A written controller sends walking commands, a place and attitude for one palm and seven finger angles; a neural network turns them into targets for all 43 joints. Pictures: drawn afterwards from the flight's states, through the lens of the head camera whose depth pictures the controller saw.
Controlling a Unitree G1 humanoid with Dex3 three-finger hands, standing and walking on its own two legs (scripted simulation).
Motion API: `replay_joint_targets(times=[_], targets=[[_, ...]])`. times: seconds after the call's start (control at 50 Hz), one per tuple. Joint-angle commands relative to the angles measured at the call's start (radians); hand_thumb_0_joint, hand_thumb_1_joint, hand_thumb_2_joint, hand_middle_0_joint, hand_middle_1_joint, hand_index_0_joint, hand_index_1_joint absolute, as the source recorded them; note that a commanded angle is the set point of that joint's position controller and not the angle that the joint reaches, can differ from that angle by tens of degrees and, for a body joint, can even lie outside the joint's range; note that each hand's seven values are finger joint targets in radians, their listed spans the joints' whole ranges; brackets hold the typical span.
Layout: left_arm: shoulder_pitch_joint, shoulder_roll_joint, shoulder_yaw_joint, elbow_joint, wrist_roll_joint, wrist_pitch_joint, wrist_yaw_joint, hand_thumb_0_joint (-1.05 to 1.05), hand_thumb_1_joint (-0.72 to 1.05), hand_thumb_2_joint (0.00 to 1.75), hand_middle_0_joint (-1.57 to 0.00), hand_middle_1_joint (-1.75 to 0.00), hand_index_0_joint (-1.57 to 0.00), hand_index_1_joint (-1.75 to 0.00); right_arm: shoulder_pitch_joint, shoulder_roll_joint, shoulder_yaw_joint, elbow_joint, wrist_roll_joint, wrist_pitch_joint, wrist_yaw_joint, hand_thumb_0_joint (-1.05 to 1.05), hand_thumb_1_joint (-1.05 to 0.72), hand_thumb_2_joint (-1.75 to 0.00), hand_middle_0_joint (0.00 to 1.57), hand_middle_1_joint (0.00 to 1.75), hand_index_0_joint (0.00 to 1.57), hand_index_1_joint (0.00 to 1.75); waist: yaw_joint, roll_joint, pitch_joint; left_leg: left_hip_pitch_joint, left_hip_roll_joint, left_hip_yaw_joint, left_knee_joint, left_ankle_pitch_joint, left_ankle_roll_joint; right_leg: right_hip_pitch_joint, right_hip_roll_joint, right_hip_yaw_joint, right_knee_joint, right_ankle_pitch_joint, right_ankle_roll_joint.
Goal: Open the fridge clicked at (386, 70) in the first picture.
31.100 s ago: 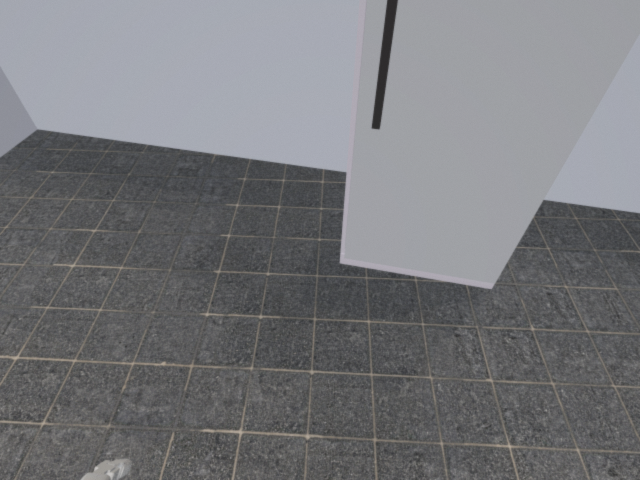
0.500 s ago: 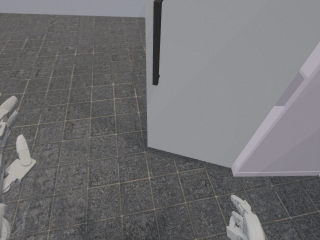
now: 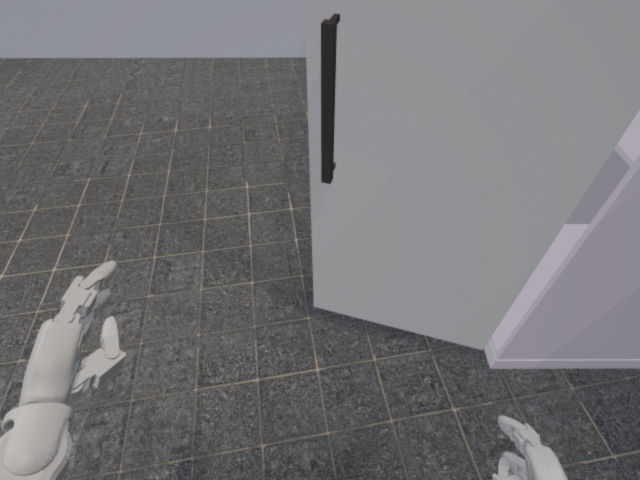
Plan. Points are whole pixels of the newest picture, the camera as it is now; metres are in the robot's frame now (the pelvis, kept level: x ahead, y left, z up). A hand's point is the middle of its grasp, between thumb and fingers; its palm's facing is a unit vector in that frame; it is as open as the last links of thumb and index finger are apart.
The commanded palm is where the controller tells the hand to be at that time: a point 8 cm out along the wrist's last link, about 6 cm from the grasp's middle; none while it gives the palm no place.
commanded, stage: let the arm hang, fingers relaxed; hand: left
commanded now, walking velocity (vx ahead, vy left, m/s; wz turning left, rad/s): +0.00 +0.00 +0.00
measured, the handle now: (330, 108) +0.74 +0.03 +0.10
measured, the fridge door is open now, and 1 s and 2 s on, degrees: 73 73 73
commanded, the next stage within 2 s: look to check the result in 1.02 s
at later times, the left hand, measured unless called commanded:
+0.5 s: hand out of the picture -0.03 +0.23 -0.16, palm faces -0.02 -0.97 -0.25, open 7.3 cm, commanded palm none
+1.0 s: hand out of the picture +0.12 +0.25 -0.14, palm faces -0.05 -0.95 -0.30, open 7.4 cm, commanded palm none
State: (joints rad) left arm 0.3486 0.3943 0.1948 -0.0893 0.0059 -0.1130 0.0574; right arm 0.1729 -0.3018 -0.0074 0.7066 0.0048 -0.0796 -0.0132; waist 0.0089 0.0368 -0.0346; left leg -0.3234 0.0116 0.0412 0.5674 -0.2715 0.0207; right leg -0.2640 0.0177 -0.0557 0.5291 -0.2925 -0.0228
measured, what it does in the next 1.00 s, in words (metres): stands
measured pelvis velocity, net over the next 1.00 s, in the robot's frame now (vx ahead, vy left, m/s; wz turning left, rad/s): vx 0.01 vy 0.02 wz -0.02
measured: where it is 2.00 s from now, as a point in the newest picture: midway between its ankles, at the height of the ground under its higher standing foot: outside the picture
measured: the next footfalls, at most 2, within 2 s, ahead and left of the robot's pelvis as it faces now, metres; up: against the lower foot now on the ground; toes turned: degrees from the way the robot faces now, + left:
none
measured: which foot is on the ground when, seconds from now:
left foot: down 0.00-1.00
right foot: down 0.00-1.00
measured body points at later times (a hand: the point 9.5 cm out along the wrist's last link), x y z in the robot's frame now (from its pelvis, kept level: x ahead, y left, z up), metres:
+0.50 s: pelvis -0.02 +0.02 +0.01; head +0.02 +0.02 +0.46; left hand -0.03 +0.28 -0.14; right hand +0.00 -0.24 -0.14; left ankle +0.01 +0.10 -0.73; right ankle -0.01 -0.10 -0.73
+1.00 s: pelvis +0.01 +0.02 +0.01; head +0.02 +0.03 +0.46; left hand +0.12 +0.30 -0.12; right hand +0.09 -0.27 -0.12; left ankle +0.01 +0.10 -0.73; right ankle -0.01 -0.10 -0.73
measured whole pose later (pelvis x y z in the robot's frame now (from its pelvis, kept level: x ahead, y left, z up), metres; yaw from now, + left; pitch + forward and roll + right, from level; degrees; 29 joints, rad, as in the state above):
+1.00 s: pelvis +0.01 +0.02 +0.01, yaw -1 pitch +0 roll +0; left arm 0.08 0.30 0.00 1.10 0.02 -0.02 0.00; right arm 0.09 -0.31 0.00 1.12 -0.02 -0.02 -0.01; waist -0.01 -0.01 0.02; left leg -0.15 -0.04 0.08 0.33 -0.17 0.06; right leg -0.12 -0.02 -0.02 0.34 -0.21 0.02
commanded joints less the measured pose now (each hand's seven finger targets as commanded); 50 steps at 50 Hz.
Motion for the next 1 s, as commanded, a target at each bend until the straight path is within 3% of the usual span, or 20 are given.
replay_joint_targets(times=[0.0,0.06,0.1,0.2,0.26,0.36,0.4,0.44,0.64,0.82,0.98], targets=[[-0.039,0.025,-0.115,0.365,0.014,0.101,-0.067,0.0,0.9,0.9,-0.2,-0.3,-0.2,-0.3,-0.049,-0.164,-0.04,-0.045,-0.018,0.024,0.02,0.0,-0.9,-0.9,0.2,0.3,0.2,0.3,-0.005,-0.06,-0.015,-0.099,0.143,-0.165,-0.097,0.139,0.042,0.002,-0.106,0.072,0.015,0.053,-0.01],[-0.114,0.049,-0.13,0.534,0.021,0.096,-0.061,0.0,0.9,0.9,-0.2,-0.3,-0.2,-0.3,-0.033,-0.175,-0.036,-0.003,-0.031,0.037,0.015,0.0,-0.9,-0.9,0.2,0.3,0.2,0.3,-0.014,-0.219,-0.049,-0.034,0.102,-0.159,-0.078,0.19,0.034,0.023,-0.128,0.126,-0.024,0.132,-0.028],[-0.141,0.045,-0.146,0.634,0.018,0.104,-0.054,0.0,0.9,0.9,-0.2,-0.3,-0.2,-0.3,-0.023,-0.158,-0.029,0.03,-0.034,0.051,0.013,0.0,-0.9,-0.9,0.2,0.3,0.2,0.3,-0.017,-0.175,-0.053,-0.002,0.086,-0.146,-0.092,0.181,0.029,0.026,-0.137,0.139,-0.038,0.127,-0.032],[-0.131,0.023,-0.162,0.84,0.013,0.111,-0.047,0.0,0.9,0.9,-0.2,-0.3,-0.2,-0.3,-0.036,-0.121,-0.012,0.116,-0.036,0.068,0.009,0.0,-0.9,-0.9,0.2,0.3,0.2,0.3,-0.006,0.046,-0.043,0.032,0.083,-0.134,-0.173,0.085,0.024,0.065,-0.114,0.141,-0.094,0.056,-0.018],[-0.114,0.004,-0.164,0.939,0.011,0.11,-0.046,0.0,0.9,0.9,-0.2,-0.3,-0.2,-0.3,-0.011,-0.09,-0.011,0.175,-0.034,0.078,0.002,0.0,-0.9,-0.9,0.2,0.3,0.2,0.3,-0.01,0.092,-0.014,0.03,0.075,-0.127,-0.2,-0.032,0.017,0.058,-0.11,0.143,-0.136,-0.006,-0.025],[-0.111,0.01,-0.153,1.044,0.011,0.103,-0.047,0.0,0.9,0.9,-0.2,-0.3,-0.2,-0.3,0.026,-0.099,-0.03,0.239,-0.03,0.08,-0.008,0.0,-0.9,-0.9,0.2,0.3,0.2,0.3,-0.015,0.065,0.015,0.039,0.085,-0.135,-0.221,-0.091,0.023,0.047,-0.111,0.141,-0.186,-0.029,-0.036],[-0.116,0.014,-0.153,1.073,0.013,0.102,-0.048,0.0,0.9,0.9,-0.2,-0.3,-0.2,-0.3,0.037,-0.108,-0.035,0.258,-0.027,0.079,-0.01,0.0,-0.9,-0.9,0.2,0.3,0.2,0.3,-0.016,0.008,0.038,0.043,0.094,-0.14,-0.232,-0.089,0.026,0.039,-0.112,0.134,-0.197,-0.03,-0.035],[-0.122,0.013,-0.154,1.099,0.012,0.1,-0.047,0.0,0.9,0.9,-0.2,-0.3,-0.2,-0.3,0.042,-0.118,-0.039,0.278,-0.027,0.077,-0.012,0.0,-0.9,-0.9,0.2,0.3,0.2,0.3,-0.019,-0.009,0.053,0.051,0.098,-0.144,-0.244,-0.096,0.027,0.029,-0.112,0.137,-0.208,-0.043,-0.034],[-0.165,0.048,-0.155,1.162,0.011,0.089,-0.046,0.0,0.9,0.9,-0.2,-0.3,-0.2,-0.3,-0.007,-0.155,-0.038,0.338,-0.025,0.059,-0.008,0.0,-0.9,-0.9,0.2,0.3,0.2,0.3,-0.008,-0.061,0.035,0.114,0.121,-0.15,-0.289,0.051,0.031,0.076,-0.122,0.124,-0.2,0.093,-0.018],[-0.238,0.091,-0.156,1.16,0.009,0.08,-0.046,0.0,0.9,0.9,-0.2,-0.3,-0.2,-0.3,-0.071,-0.183,-0.031,0.358,-0.023,0.048,-0.002,0.0,-0.9,-0.9,0.2,0.3,0.2,0.3,-0.009,-0.034,0.0,0.181,0.12,-0.129,-0.292,0.24,0.02,0.13,-0.143,0.123,-0.213,0.211,-0.005],[-0.273,0.112,-0.154,1.147,0.009,0.077,-0.048,0.0,0.9,0.9,-0.2,-0.3,-0.2,-0.3,-0.107,-0.213,-0.029,0.359,-0.021,0.045,-0.002,0.0,-0.9,-0.9,0.2,0.3,0.2,0.3,-0.01,-0.026,-0.012,0.216,0.121,-0.126,-0.296,0.304,0.013,0.157,-0.147,0.12,-0.23,0.248,-0.002]])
